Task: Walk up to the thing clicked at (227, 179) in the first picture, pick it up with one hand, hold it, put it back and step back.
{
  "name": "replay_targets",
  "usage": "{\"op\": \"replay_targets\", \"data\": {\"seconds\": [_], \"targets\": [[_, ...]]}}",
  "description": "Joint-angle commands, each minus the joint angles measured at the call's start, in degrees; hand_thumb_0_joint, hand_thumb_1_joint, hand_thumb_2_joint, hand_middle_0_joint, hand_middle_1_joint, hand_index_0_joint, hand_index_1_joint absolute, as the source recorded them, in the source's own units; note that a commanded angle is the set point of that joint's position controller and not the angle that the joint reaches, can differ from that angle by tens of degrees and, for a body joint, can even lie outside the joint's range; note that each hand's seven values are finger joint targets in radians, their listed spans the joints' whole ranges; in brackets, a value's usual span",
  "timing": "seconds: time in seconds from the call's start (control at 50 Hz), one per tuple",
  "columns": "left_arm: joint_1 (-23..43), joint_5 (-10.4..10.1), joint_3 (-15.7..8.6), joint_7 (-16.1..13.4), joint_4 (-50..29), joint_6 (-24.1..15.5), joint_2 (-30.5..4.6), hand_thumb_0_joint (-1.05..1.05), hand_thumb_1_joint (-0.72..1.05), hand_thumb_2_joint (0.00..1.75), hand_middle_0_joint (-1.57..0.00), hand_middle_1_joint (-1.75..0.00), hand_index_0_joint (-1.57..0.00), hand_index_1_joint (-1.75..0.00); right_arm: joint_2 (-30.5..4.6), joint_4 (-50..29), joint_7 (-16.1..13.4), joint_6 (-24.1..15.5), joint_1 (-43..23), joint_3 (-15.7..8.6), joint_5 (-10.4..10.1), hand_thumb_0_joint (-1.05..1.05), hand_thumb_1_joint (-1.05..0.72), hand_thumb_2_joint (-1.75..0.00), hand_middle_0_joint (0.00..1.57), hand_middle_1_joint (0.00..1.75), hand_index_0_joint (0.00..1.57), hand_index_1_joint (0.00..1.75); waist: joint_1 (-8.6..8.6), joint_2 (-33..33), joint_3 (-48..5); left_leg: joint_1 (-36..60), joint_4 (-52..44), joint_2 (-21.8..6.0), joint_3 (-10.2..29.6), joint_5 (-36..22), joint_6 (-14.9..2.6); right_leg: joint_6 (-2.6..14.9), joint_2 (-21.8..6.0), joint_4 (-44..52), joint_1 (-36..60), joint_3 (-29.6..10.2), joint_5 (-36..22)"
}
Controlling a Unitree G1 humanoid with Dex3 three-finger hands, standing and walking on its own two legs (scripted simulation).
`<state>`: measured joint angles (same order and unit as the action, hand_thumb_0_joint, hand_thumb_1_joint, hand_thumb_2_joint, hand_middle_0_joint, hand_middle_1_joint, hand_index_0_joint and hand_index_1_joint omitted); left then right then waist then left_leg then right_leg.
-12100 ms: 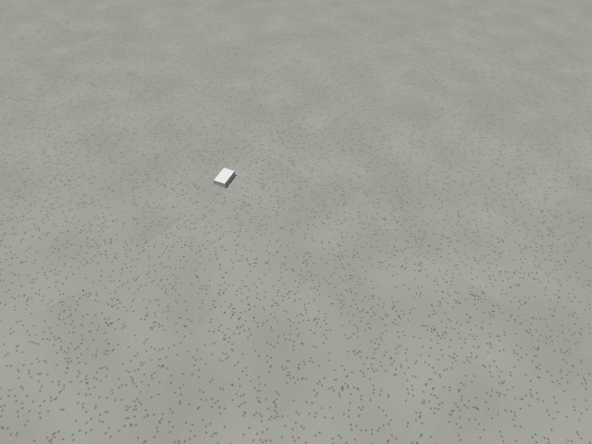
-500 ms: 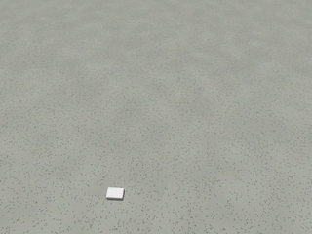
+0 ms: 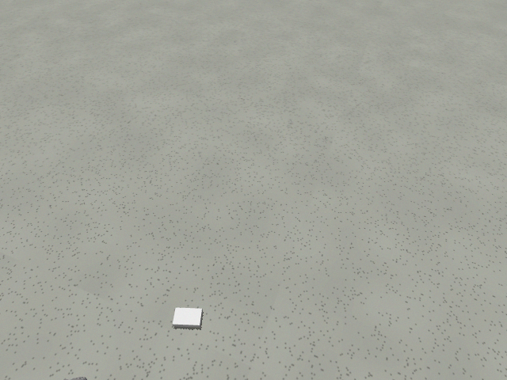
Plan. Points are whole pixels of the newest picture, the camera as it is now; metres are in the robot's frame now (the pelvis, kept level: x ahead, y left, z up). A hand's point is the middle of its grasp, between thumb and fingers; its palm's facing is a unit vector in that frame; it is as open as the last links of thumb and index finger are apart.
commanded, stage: walk up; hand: left
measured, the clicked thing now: (187, 317) +0.45 +0.24 -0.75
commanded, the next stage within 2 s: stand in 1.76 s
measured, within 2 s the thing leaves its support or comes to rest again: neither
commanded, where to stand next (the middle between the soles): +0.06 +0.00 m, yaw +0 degrees
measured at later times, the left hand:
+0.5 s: hand out of the picture +0.12 +0.27 -0.15, palm faces -0.01 -0.95 -0.32, open 7.4 cm
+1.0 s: hand out of the picture +0.13 +0.26 -0.13, palm faces +0.00 -0.94 -0.34, open 7.4 cm
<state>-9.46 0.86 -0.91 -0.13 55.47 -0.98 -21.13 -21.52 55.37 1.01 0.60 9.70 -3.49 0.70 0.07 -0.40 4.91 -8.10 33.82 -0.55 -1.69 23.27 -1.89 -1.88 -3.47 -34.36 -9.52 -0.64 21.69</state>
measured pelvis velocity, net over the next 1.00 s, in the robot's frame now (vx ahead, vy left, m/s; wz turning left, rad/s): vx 0.05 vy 0.01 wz -0.01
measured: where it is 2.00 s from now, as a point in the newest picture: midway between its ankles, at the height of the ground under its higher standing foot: outside the picture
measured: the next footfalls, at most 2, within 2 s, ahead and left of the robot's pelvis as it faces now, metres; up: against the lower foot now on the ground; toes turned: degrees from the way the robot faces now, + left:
right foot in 0.20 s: +0.09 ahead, -0.12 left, +0.00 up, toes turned -1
left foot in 0.42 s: +0.06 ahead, +0.13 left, +0.00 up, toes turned +0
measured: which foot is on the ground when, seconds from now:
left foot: down 0.00-0.24, up 0.26-0.40, down 0.42-1.00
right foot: down 0.00-0.02, up 0.04-0.18, down 0.20-1.00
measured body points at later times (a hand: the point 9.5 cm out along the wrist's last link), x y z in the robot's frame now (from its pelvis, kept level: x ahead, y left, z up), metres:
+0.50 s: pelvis +0.03 +0.02 +0.01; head +0.04 +0.03 +0.46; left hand +0.12 +0.32 -0.12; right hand +0.08 -0.29 -0.11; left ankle +0.02 +0.13 -0.73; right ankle +0.05 -0.12 -0.72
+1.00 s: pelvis +0.05 +0.01 +0.02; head +0.05 +0.00 +0.47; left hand +0.13 +0.31 -0.11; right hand +0.15 -0.30 -0.11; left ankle +0.02 +0.13 -0.73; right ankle +0.05 -0.12 -0.73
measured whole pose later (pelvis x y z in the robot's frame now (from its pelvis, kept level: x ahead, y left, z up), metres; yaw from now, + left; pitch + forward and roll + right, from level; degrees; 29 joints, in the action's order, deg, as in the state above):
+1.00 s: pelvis +0.05 +0.01 +0.02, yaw -1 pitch -3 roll +0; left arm -5.3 0.2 -1.0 0.8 64.0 0.3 -19.5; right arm -20.5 61.2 -0.1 -1.5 5.2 -0.6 0.2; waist 0.8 -0.6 3.7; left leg -2.7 18.6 -0.8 -0.4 12.8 0.6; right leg -0.4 -0.6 -19.9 -6.4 0.1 10.5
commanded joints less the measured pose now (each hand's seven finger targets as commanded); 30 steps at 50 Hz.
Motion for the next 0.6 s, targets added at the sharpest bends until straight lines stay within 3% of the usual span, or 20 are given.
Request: {"op": "replay_targets", "data": {"seconds": [0.0, 0.02, 0.04, 0.12, 0.16, 0.18, 0.2, 0.22, 0.24, 0.26, 0.34, 0.38, 0.4, 0.42, 0.44, 0.46, 0.5, 0.52, 0.54, 0.58], "targets": [[6.65, -0.72, -2.42, -0.69, -5.68, 0.12, -9.07, 0.00, 0.90, 0.90, -0.20, -0.30, -0.20, -0.30, -15.91, -0.97, -0.92, -3.11, 7.87, -4.27, 0.83, 0.00, -0.90, -0.90, 0.20, 0.30, 0.20, 0.30, -3.68, -8.14, -0.44, 11.13, -18.00, -17.14, 21.01, -33.42, -6.59, 2.95, 5.98, -11.94, -18.32, 1.83, 4.41], [6.68, -0.33, -3.03, -1.34, -5.17, 0.22, -11.10, 0.00, 0.90, 0.90, -0.20, -0.30, -0.20, -0.30, -17.10, -1.74, -0.99, -3.49, 7.53, -4.33, 0.57, 0.00, -0.90, -0.90, 0.20, 0.30, 0.20, 0.30, -3.41, -6.28, 0.25, 8.23, -15.87, -21.60, 23.73, -41.42, -12.93, 3.14, 4.21, -15.41, -16.68, -2.74, 12.65], [5.54, -0.75, -2.96, -1.25, -4.92, -0.02, -10.97, 0.00, 0.90, 0.90, -0.20, -0.30, -0.20, -0.30, -15.81, -2.31, -1.08, -3.45, 5.75, -4.18, 0.68, 0.00, -0.90, -0.90, 0.20, 0.30, 0.20, 0.30, -1.74, -4.59, 0.73, 8.69, -14.39, -19.71, 19.09, -45.62, -13.62, 3.54, 3.11, -15.19, -16.15, -3.42, 12.65], [2.23, -0.80, -2.88, -0.25, -3.72, -0.70, -9.53, 0.00, 0.90, 0.90, -0.20, -0.30, -0.20, -0.30, -12.91, -4.34, -2.07, -3.00, 0.77, -2.62, 0.36, 0.00, -0.90, -0.90, 0.20, 0.30, 0.20, 0.30, -0.17, -9.99, -3.42, 11.85, -7.96, -11.62, 7.18, -49.33, -6.74, 4.14, 2.19, 1.17, -9.21, 1.27, 0.24], [0.44, -0.18, -3.13, -0.35, -1.80, -0.54, -9.05, 0.00, 0.90, 0.90, -0.20, -0.30, -0.20, -0.30, -12.38, -5.18, -2.08, -2.31, -1.13, -2.07, -0.52, 0.00, -0.90, -0.90, 0.20, 0.30, 0.20, 0.30, 1.33, -6.01, -5.75, 5.29, -4.29, -9.06, 3.82, -45.33, -3.48, 4.75, 2.80, 10.51, 1.51, 2.28, -15.37], [-1.12, 0.09, -3.83, -0.62, -1.16, -0.54, -11.21, 0.00, 0.90, 0.90, -0.20, -0.30, -0.20, -0.30, -11.55, -5.48, -2.18, -2.03, -1.12, -1.75, -1.42, 0.00, -0.90, -0.90, 0.20, 0.30, 0.20, 0.30, 1.88, -2.31, -8.47, 1.65, -1.39, -7.12, 2.96, -40.60, -1.49, 5.93, 0.79, 11.23, 8.75, -0.29, -27.54], [-5.99, 0.31, -4.94, -0.61, -1.72, -1.06, -14.61, 0.00, 0.90, 0.90, -0.20, -0.30, -0.20, -0.30, -9.85, -7.40, -1.87, -2.27, -0.26, -1.31, -1.69, 0.00, -0.90, -0.90, 0.20, 0.30, 0.20, 0.30, 3.84, 5.46, -12.17, -4.27, 5.95, -3.34, 1.72, -25.87, -0.23, 8.69, -5.62, 12.64, 15.49, -9.47, -29.25], [-4.09, -0.13, -4.81, -0.39, -1.99, -1.04, -16.75, 0.00, 0.90, 0.90, -0.20, -0.30, -0.20, -0.30, -8.22, -6.52, -1.81, -1.42, 0.81, -0.96, -1.55, 0.00, -0.90, -0.90, 0.20, 0.30, 0.20, 0.30, 3.54, 9.29, -10.91, -5.88, 10.81, 2.34, -0.08, 3.87, 0.33, 15.25, -14.01, 17.24, 9.30, -19.85, -17.97], [-0.28, 0.81, -4.87, -0.15, -3.66, -1.09, -17.58, 0.00, 0.90, 0.90, -0.20, -0.30, -0.20, -0.30, -9.59, -5.42, -2.05, -0.99, 2.21, -1.54, -0.50, 0.00, -0.90, -0.90, 0.20, 0.30, 0.20, 0.30, 2.17, 9.61, -7.12, -6.44, 14.98, 0.92, 3.41, 14.96, -0.13, 18.75, -17.69, 18.09, 3.83, -24.68, -9.86], [0.85, 0.83, -4.84, -0.04, -4.12, -1.06, -16.00, 0.00, 0.90, 0.90, -0.20, -0.30, -0.20, -0.30, -10.00, -4.82, -1.92, -1.20, 2.51, -1.43, -0.25, 0.00, -0.90, -0.90, 0.20, 0.30, 0.20, 0.30, 1.92, 9.01, -4.27, -10.29, 15.93, 0.08, 5.88, 16.24, -0.63, 19.03, -16.50, 17.58, 3.82, -23.13, -9.08], [2.74, 1.09, -3.89, -0.04, -4.92, -0.85, -13.42, 0.00, 0.90, 0.90, -0.20, -0.30, -0.20, -0.30, -9.69, -2.76, -1.17, -2.48, 5.09, -0.88, -0.19, 0.00, -0.90, -0.90, 0.20, 0.30, 0.20, 0.30, 0.14, 9.48, -3.10, -7.13, 1.67, -1.21, 3.77, 5.32, 0.61, 13.77, -10.45, 16.01, 0.67, -12.54, -15.03], [5.89, 0.07, -3.69, 0.40, -5.26, 0.21, -12.99, 0.00, 0.90, 0.90, -0.20, -0.30, -0.20, -0.30, -9.07, -0.08, -1.57, -3.21, 9.47, -1.06, 0.60, 0.00, -0.90, -0.90, 0.20, 0.30, 0.20, 0.30, -2.86, 8.23, -6.27, 3.54, -14.94, -0.32, 1.83, -9.75, 1.20, 10.00, -7.67, 9.66, -3.20, -6.97, -19.00], [6.65, -0.77, -3.17, 0.59, -5.53, 0.69, -10.44, 0.00, 0.90, 0.90, -0.20, -0.30, -0.20, -0.30, -11.11, 0.50, -2.00, -3.55, 9.54, -1.83, 1.26, 0.00, -0.90, -0.90, 0.20, 0.30, 0.20, 0.30, -2.75, 3.09, -6.28, 7.09, -18.46, -3.65, 8.01, -14.97, 0.52, 6.82, -4.60, 4.71, -7.15, -4.40, -18.51], [5.40, -1.38, -2.63, 0.79, -5.49, 1.18, -7.75, 0.00, 0.90, 0.90, -0.20, -0.30, -0.20, -0.30, -14.30, -0.71, -2.37, -4.15, 6.11, -2.35, 1.70, 0.00, -0.90, -0.90, 0.20, 0.30, 0.20, 0.30, -0.72, -3.99, -4.24, 4.81, -22.37, -13.01, 20.66, -16.33, -1.96, 3.23, 1.10, 1.39, -10.84, -2.20, -9.58], [3.60, -1.24, -3.36, 0.53, -3.46, 1.98, -10.19, 0.00, 0.90, 0.90, -0.20, -0.30, -0.20, -0.30, -17.00, -2.18, -2.27, -4.34, 0.07, -2.36, 0.87, 0.00, -0.90, -0.90, 0.20, 0.30, 0.20, 0.30, 0.66, -5.39, -2.52, -4.44, -21.68, -18.17, 22.77, -9.04, -7.87, 2.74, 1.63, -1.01, -5.18, -1.97, 4.68], [2.97, -0.85, -3.85, 0.71, -2.20, 2.04, -11.37, 0.00, 0.90, 0.90, -0.20, -0.30, -0.20, -0.30, -16.13, -2.48, -2.14, -4.34, -2.58, -2.18, 0.71, 0.00, -0.90, -0.90, 0.20, 0.30, 0.20, 0.30, 1.49, -3.36, -0.49, -8.81, -20.14, -17.03, 20.52, -7.81, -9.15, 3.01, 0.82, -1.82, -0.72, -2.47, 4.99], [2.29, -0.93, -3.30, 0.94, -0.62, 1.22, -9.14, 0.00, 0.90, 0.90, -0.20, -0.30, -0.20, -0.30, -12.83, -1.84, -1.99, -4.36, -4.35, -0.64, 0.34, 0.00, -0.90, -0.90, 0.20, 0.30, 0.20, 0.30, 3.05, -4.83, -0.80, -3.77, -16.14, -11.67, 11.81, -21.18, -4.24, 3.55, 0.27, 8.97, 0.58, -2.43, -6.89], [2.56, -0.78, -3.43, 0.90, 0.02, 0.67, -10.44, 0.00, 0.90, 0.90, -0.20, -0.30, -0.20, -0.30, -12.42, -1.76, -2.00, -4.35, -3.73, -0.59, 0.08, 0.00, -0.90, -0.90, 0.20, 0.30, 0.20, 0.30, 2.07, -5.35, -2.76, -1.32, -13.41, -8.82, 8.29, -27.87, -1.80, 3.82, -0.51, 11.46, 2.60, -3.26, -16.85], [2.98, -0.86, -3.51, 0.79, 0.67, 0.45, -11.18, 0.00, 0.90, 0.90, -0.20, -0.30, -0.20, -0.30, -11.93, -1.19, -2.05, -4.16, -2.46, -0.40, -0.29, 0.00, -0.90, -0.90, 0.20, 0.30, 0.20, 0.30, 1.09, -5.65, -4.85, -0.79, -12.56, -7.22, 7.20, -27.63, -0.38, 4.39, -1.08, 11.60, 4.37, -3.78, -21.83], [4.83, -0.72, -2.85, 0.88, 1.09, 0.59, -11.13, 0.00, 0.90, 0.90, -0.20, -0.30, -0.20, -0.30, -11.50, -0.56, -2.10, -3.69, -1.59, -0.30, -0.51, 0.00, -0.90, -0.90, 0.20, 0.30, 0.20, 0.30, -0.01, -4.81, -4.75, -1.22, -16.59, -6.72, 7.73, -18.80, -0.09, 4.48, -1.47, 11.00, 4.66, -3.73, -19.62]]}}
